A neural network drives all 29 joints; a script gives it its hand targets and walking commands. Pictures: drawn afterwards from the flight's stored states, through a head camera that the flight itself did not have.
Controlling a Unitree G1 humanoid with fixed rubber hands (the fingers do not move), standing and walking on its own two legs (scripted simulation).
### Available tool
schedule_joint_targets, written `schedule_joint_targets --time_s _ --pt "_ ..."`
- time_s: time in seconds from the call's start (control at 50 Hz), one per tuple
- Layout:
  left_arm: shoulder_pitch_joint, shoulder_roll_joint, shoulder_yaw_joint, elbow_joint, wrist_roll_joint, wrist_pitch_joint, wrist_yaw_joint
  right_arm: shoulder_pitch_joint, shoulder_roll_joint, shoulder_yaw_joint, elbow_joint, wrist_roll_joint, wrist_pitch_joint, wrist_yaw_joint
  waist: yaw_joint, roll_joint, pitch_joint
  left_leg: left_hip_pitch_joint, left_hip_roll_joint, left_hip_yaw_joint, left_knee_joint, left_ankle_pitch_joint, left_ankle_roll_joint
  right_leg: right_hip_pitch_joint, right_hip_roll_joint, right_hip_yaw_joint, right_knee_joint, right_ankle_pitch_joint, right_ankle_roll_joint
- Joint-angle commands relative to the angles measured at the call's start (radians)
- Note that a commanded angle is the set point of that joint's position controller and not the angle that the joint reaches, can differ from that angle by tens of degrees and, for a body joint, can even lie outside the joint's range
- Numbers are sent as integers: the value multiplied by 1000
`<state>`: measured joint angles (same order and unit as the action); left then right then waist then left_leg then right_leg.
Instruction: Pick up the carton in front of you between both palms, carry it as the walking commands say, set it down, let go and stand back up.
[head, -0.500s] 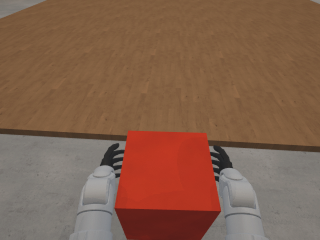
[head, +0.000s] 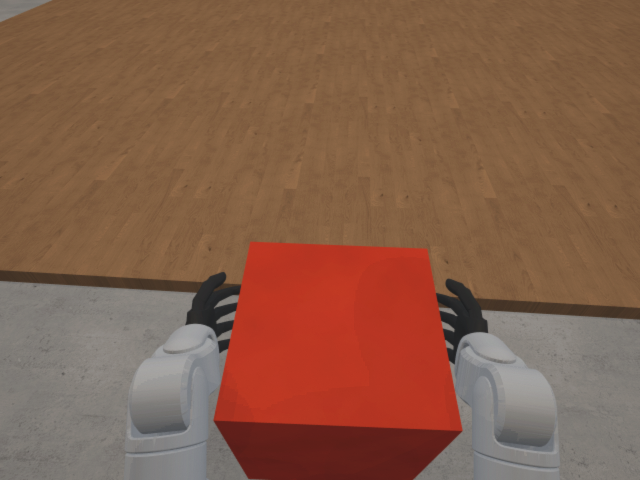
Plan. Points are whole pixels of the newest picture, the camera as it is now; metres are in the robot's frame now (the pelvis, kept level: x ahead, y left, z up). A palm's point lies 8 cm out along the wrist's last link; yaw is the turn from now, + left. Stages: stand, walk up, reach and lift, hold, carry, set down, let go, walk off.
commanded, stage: carry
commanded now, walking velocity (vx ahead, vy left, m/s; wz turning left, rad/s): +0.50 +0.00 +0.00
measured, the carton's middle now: (332, 370) +0.27 +0.00 +0.02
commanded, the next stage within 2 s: none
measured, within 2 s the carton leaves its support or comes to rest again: neither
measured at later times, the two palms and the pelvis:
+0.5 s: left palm (211, 190) +0.58 +0.20 +0.07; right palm (383, 189) +0.57 -0.10 +0.08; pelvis +0.30 +0.05 -0.01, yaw -1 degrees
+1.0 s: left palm (238, 74) +0.89 +0.19 +0.15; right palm (374, 74) +0.90 -0.11 +0.15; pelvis +0.52 +0.04 -0.01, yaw +2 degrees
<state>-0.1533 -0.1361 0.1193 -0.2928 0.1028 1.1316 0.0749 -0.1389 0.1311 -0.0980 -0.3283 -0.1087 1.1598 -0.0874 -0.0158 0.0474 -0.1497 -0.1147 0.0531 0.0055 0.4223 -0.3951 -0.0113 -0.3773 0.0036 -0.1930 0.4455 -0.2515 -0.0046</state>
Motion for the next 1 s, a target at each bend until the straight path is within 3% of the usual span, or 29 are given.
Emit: schedule_joint_targets --time_s 0.0,0.02,0.04,0.08,0.1,0.14,0.2,0.3,0.34,0.36,0.38,0.4,0.42,0.44,0.48,0.52,0.6,0.66,0.7,0.76,0.78,0.8,0.82,0.84,0.86,0.9,0.94,0.96,0.98 --pt "-359 -862 -698 -74 -351 49 -219 -436 833 705 -103 402 36 253 41 -196 -269 -439 28 131 390 105 8 649 -279 397 -197 -195 -94" --pt "-385 -849 -684 -66 -342 55 -215 -515 821 720 -138 424 54 257 42 -334 -217 -669 -52 111 560 -108 14 700 -457 697 -245 -154 -218" --pt "-428 -853 -685 -94 -355 65 -211 -551 819 726 -136 439 66 261 40 -225 -184 -711 18 28 683 -128 39 642 -485 707 -232 -83 -258" --pt "-493 -860 -693 -131 -381 84 -205 -567 835 713 -117 457 74 264 36 -82 -162 -698 83 4 693 -33 48 547 -423 547 -247 -15 -213" --pt "-515 -862 -697 -136 -391 92 -205 -561 841 704 -109 458 77 261 33 -76 -152 -671 94 12 622 15 39 508 -393 464 -274 -21 -179" --pt "-515 -861 -704 -121 -412 106 -212 -535 846 691 -74 433 82 250 34 -114 -140 -607 72 64 497 81 16 471 -336 322 -299 74 -147" --pt "-502 -855 -707 -85 -429 119 -230 -482 854 670 -20 389 85 232 33 -151 -110 -549 39 132 305 167 1 454 -282 189 -282 215 -127" --pt "-493 -863 -703 -60 -423 114 -249 -487 878 668 -19 362 77 224 40 -214 -44 -384 -7 229 110 313 23 395 -247 70 -241 352 -87" --pt "-488 -869 -705 -68 -417 108 -251 -483 890 669 -25 365 71 227 28 -206 -72 -216 -43 275 55 327 37 368 -231 4 -109 488 -59" --pt "-491 -867 -709 -86 -416 105 -251 -473 889 667 -30 368 66 229 16 -174 -126 -50 -84 313 38 275 42 320 -194 -46 40 543 -36" --pt "-499 -856 -710 -106 -416 102 -250 -475 884 669 -46 371 62 231 -4 -123 -197 166 -21 227 39 212 48 186 -165 -44 230 425 -12" --pt "-534 -853 -720 -148 -424 106 -248 -477 866 663 -51 360 55 232 -20 109 -289 362 273 -234 -81 -48 161 -59 -83 -23 552 180 40" --pt "-567 -847 -728 -178 -431 106 -247 -494 879 671 -56 368 49 232 -17 253 -297 433 399 -535 -221 22 249 -273 7 63 752 -210 34" --pt "-598 -859 -733 -191 -436 100 -244 -539 889 677 -111 390 47 231 -13 153 -280 406 387 -450 -190 161 246 -328 -57 155 858 -216 3" --pt "-608 -868 -736 -219 -440 90 -237 -589 910 698 -171 414 41 226 -8 4 -259 284 331 -231 -138 506 201 -301 -126 189 810 -134 -25" --pt "-591 -866 -736 -233 -428 87 -223 -599 897 709 -198 430 41 223 -2 24 -267 226 283 -70 -142 652 148 -226 -129 166 649 -83 -18" --pt "-561 -797 -728 -220 -384 94 -190 -604 802 703 -217 441 65 232 4 88 -258 228 221 98 -94 910 141 -180 -59 82 392 -36 0" --pt "-685 -723 -726 -213 -388 119 -173 -695 705 677 -191 437 89 229 -2 137 -221 193 180 182 -56 964 128 -130 -20 27 217 98 -6" --pt "-785 -676 -710 -170 -406 145 -170 -775 644 651 -142 428 111 218 -18 141 -212 159 159 205 -3 875 120 -64 -11 7 142 207 -12" --pt "-937 -623 -652 -64 -428 185 -169 -936 601 616 -45 432 148 201 11 47 -193 22 103 226 160 596 57 177 -18 -7 -61 452 -24" --pt "-987 -605 -623 -17 -435 200 -168 -982 587 596 2 436 160 193 20 -14 -224 -80 87 199 230 385 25 320 -134 104 -10 661 -31" --pt "-1047 -587 -588 36 -433 210 -169 -1061 594 583 37 451 179 184 36 -147 -275 -177 28 148 325 55 2 450 -294 274 67 977 -125" --pt "-1068 -587 -559 98 -439 218 -169 -1119 609 572 69 467 197 177 51 -247 -329 -217 -2 98 359 -140 4 497 -358 379 36 912 -211" --pt "-1104 -620 -543 118 -455 223 -170 -1181 640 563 95 479 206 172 47 -246 -330 -250 -7 64 366 -202 12 495 -356 404 -4 798 -228" --pt "-1156 -659 -531 129 -475 227 -172 -1236 675 554 121 495 210 170 39 -232 -351 -258 -11 37 329 -214 21 507 -341 394 -12 734 -216" --pt "-1260 -733 -511 165 -501 230 -175 -1323 753 534 179 515 208 169 23 -212 -376 -187 -9 43 145 -108 25 481 -289 286 20 736 -165" --pt "-1321 -793 -492 199 -502 224 -177 -1380 829 513 229 519 200 172 25 -177 -410 -85 -5 59 31 111 12 453 -236 207 60 696 -130" --pt "-1370 -817 -485 205 -501 220 -178 -1406 863 500 250 517 192 172 17 -142 -419 -70 25 41 55 198 10 445 -217 172 82 711 -122" --pt "-1402 -842 -477 218 -505 217 -178 -1447 880 487 263 514 187 172 28 -90 -424 -35 44 34 134 387 10 418 -196 155 118 762 -117"
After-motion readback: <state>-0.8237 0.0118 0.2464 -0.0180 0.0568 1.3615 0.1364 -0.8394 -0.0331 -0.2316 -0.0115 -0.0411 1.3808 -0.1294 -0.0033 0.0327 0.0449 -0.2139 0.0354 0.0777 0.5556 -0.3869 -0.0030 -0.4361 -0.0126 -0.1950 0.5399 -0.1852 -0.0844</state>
